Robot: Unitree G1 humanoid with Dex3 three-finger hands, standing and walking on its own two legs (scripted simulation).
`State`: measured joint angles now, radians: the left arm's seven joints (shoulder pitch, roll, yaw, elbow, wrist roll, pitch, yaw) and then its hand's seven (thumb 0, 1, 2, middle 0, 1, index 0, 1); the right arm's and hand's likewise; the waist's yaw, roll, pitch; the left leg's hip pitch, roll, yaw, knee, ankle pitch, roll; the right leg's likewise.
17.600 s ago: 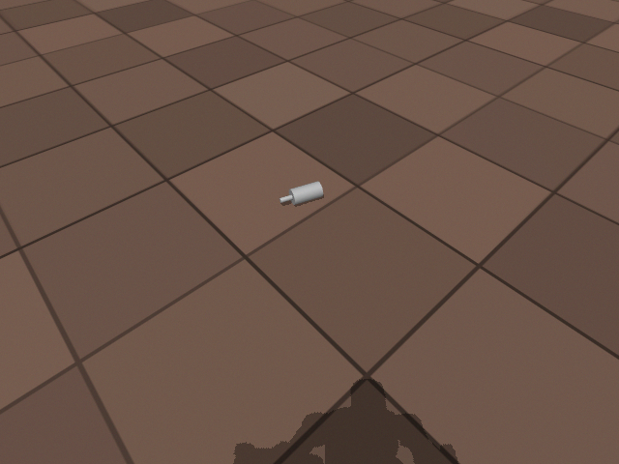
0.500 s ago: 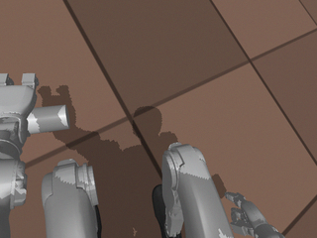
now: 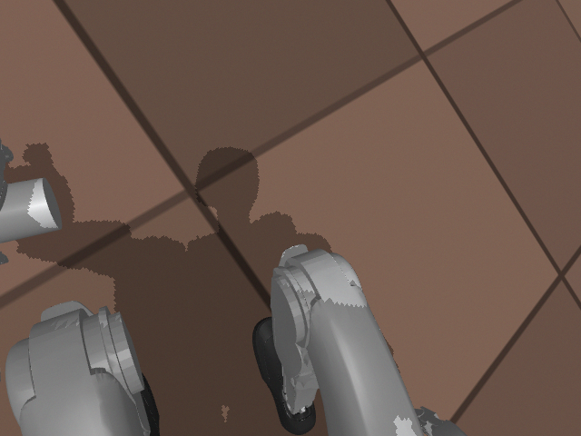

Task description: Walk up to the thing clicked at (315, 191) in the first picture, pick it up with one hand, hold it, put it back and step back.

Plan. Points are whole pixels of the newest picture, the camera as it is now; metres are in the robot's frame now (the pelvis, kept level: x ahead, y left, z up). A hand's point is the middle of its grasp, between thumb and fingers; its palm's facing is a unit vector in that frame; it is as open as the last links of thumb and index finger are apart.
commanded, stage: rest palm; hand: left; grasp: from above
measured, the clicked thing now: out of the picture +0.45 +0.33 -0.26
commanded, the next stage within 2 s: close in 0.40 s
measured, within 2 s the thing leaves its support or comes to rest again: neither
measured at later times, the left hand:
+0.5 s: hand out of the picture +0.44 +0.30 -0.24, palm faces -0.45 -0.12 -0.88, open 14.1 cm
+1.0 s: hand out of the picture +0.44 +0.30 -0.24, palm faces -0.43 -0.13 -0.89, open 12.7 cm
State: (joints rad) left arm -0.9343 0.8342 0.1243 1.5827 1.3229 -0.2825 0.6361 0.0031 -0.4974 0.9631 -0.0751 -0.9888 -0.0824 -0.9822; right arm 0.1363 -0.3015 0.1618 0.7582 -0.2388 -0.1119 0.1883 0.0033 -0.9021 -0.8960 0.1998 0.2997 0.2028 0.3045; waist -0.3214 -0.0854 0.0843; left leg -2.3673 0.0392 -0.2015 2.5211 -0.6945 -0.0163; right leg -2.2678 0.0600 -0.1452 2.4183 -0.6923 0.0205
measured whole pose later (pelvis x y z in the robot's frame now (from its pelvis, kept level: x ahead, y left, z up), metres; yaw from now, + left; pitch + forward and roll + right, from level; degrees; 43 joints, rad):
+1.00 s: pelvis +0.00 +0.01 +0.00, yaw -3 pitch +28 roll -13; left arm -1.00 0.94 0.15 1.73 1.27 -0.19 0.65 0.00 -0.27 0.83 -0.22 -0.94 -0.24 -0.91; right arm 0.10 -0.33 0.23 0.72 -0.27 -0.27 0.30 0.00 -0.90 -0.90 0.20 0.30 0.20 0.30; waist -0.37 -0.12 0.15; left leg -2.36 0.04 -0.25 2.56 -0.71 0.00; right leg -2.23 0.08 -0.18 2.40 -0.69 0.05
